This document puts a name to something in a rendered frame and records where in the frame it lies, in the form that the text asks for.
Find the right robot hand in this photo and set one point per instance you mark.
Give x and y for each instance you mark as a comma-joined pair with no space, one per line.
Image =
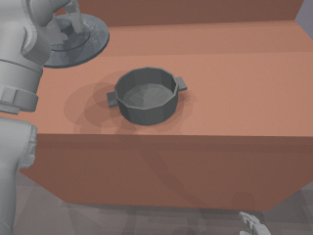
253,223

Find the lid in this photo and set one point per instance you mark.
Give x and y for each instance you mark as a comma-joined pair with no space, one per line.
80,48

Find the table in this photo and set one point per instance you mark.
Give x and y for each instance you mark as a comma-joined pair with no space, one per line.
241,137

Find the knob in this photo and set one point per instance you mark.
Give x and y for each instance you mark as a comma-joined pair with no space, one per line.
66,26

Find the robot left upper arm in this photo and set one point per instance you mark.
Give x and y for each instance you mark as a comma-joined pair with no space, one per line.
17,150

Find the robot left forearm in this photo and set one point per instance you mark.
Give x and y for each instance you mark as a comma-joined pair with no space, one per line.
24,49

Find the pot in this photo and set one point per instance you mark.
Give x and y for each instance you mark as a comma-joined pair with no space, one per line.
147,96

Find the left robot hand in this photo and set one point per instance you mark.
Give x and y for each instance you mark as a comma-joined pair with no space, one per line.
53,31

